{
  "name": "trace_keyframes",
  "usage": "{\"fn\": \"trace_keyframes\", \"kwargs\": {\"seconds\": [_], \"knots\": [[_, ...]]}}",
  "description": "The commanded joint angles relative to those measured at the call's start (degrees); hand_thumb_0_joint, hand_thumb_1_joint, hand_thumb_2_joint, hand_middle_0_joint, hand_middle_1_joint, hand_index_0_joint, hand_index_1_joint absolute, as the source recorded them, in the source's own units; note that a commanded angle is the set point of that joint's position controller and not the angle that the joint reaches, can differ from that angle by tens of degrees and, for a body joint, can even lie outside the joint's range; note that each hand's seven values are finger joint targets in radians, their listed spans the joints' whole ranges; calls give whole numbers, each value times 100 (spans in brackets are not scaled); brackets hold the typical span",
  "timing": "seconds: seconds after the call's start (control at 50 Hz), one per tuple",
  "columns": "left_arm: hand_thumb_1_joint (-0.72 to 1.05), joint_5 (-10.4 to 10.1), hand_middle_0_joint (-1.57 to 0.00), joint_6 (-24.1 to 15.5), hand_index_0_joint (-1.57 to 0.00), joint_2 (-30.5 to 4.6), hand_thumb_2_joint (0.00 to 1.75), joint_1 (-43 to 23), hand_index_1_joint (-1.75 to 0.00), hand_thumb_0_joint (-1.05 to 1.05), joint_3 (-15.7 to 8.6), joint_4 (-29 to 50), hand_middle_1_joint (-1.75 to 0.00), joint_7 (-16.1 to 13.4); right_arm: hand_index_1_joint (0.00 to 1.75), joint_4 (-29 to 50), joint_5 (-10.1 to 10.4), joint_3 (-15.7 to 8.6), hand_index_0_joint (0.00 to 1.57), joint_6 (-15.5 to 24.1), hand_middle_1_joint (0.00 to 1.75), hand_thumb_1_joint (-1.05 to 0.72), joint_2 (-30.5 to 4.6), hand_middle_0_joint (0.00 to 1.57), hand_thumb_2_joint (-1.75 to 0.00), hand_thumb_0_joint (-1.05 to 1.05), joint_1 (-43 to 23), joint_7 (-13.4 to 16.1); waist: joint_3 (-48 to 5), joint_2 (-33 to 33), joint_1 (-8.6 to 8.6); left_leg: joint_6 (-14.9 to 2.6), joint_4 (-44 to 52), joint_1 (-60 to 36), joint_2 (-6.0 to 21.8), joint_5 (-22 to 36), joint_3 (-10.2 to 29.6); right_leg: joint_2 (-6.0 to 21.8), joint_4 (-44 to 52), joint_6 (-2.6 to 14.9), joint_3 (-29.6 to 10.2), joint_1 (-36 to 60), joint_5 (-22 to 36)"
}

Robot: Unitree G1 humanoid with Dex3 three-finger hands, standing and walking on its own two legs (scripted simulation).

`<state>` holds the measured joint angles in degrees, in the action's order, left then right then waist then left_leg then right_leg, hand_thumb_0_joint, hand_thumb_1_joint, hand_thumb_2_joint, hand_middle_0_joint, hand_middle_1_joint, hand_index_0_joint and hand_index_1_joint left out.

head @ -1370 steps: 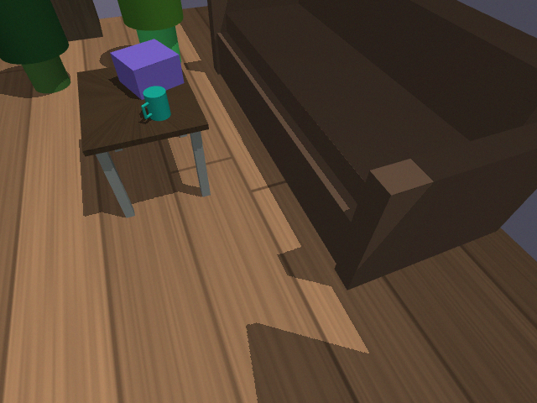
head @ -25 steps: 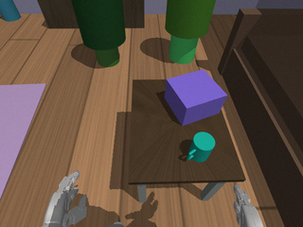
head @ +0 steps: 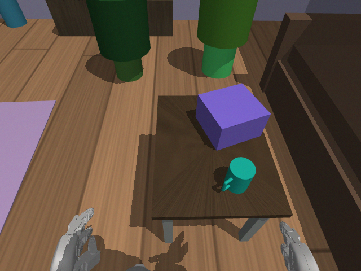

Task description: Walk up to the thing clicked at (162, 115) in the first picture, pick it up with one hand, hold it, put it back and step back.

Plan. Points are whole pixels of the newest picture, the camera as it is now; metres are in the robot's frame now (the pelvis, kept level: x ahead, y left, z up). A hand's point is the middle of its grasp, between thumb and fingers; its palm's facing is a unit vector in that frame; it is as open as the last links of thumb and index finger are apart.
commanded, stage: home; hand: right
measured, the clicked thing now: (235, 178) +0.46 -0.18 -0.21
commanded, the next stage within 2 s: none
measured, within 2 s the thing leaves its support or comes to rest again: neither
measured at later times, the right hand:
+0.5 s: hand (272, 258) +0.18 -0.18 -0.04, palm faces +0.04 +0.98 -0.21, open 16.9 cm
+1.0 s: hand (270, 261) +0.17 -0.18 -0.04, palm faces +0.04 +0.98 -0.21, open 17.0 cm
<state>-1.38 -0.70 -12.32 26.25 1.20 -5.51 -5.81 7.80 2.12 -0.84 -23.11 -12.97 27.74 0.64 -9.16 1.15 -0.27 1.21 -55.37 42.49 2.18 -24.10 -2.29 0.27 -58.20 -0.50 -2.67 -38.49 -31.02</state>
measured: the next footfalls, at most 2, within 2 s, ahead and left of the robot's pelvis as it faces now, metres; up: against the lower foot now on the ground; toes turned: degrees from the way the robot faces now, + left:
none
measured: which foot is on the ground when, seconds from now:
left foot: down 0.00-1.00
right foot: down 0.00-1.00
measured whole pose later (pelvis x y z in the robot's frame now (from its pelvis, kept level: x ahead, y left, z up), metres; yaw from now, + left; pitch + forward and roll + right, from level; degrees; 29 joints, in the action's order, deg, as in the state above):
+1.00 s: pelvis +0.01 +0.00 +0.00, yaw +0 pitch +12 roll +1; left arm -1.1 -1.8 -12.1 26.8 1.0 -5.3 -5.8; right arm 9.6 2.0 -1.4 -25.2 -12.6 28.0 -0.1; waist -9.9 1.3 -0.5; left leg 1.3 -56.3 43.0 2.2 -25.0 -2.2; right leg 0.2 -58.9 -0.4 -2.6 -38.9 -31.8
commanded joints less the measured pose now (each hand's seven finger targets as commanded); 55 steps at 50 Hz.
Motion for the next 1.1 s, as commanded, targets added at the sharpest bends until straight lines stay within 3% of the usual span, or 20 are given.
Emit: {"fn": "trace_keyframes", "kwargs": {"seconds": [0.0,0.18,0.24,0.4,0.5,0.74,0.84,0.92,1.08], "knots": [[90,50,-20,-418,-20,-586,90,-83,-30,0,-362,1051,-30,-58,7,1194,-9,-350,6,232,7,45,-574,6,-11,0,-164,40,-563,-13,-75,-107,733,-947,-147,845,-129,-118,1038,69,135,-2,1417],[90,52,-20,-456,-20,-581,90,-84,-30,0,-371,1035,-30,-70,7,1241,-35,-389,6,99,7,44,-600,6,-12,0,-48,-8,-570,128,-10,-128,586,-909,-178,1005,-173,-66,1058,-12,32,92,1983],[90,55,-20,-479,-20,-561,90,-183,-30,0,-344,1057,-30,-63,7,1265,-29,-353,6,64,7,45,-535,6,-11,0,-76,-11,-519,50,5,-122,611,-883,-174,883,-158,-52,1070,-1,7,39,1772],[90,79,-20,-474,-20,-552,90,8,-30,0,-377,911,-30,-40,7,1282,-34,-412,6,39,7,44,-567,6,-12,0,-53,-20,-691,145,-29,-134,521,-996,-178,1311,-142,-55,930,-25,53,180,2358],[90,71,-20,-487,-20,-534,90,-91,-30,0,-366,1028,-30,-27,7,1264,-34,-389,6,20,7,45,-531,6,-11,0,-41,-35,-537,1,-40,-118,635,-926,-172,980,-134,-84,1014,27,84,24,1721],[90,80,-20,-477,-20,-541,90,-98,-30,0,-365,1054,-30,-23,7,1266,-32,-428,6,59,7,45,-569,6,-11,0,-12,-29,-682,59,-14,-121,571,-993,-156,1215,-135,-100,933,15,85,45,2038],[90,63,-20,-485,-20,-526,90,-101,-30,0,-357,1053,-30,-38,6,1294,-15,-406,6,51,6,47,-566,6,-10,0,-155,-33,-406,27,-69,-100,721,-816,-149,740,-113,-124,1026,74,139,-93,1274],[90,58,-20,-498,-20,-546,90,-73,-30,0,-377,1110,-30,-40,6,1241,-23,-454,6,59,6,49,-587,6,-9,0,-15,-25,-587,-59,-49,-93,670,-940,-139,987,-111,-136,947,75,148,-47,1539],[90,65,-20,-488,-20,-511,90,-121,-30,0,-327,1062,-30,-51,6,1257,-22,-417,6,72,6,49,-582,6,-9,0,-38,-5,-488,0,-7,-106,689,-870,-151,703,-124,-120,1027,60,121,-123,1259]]}}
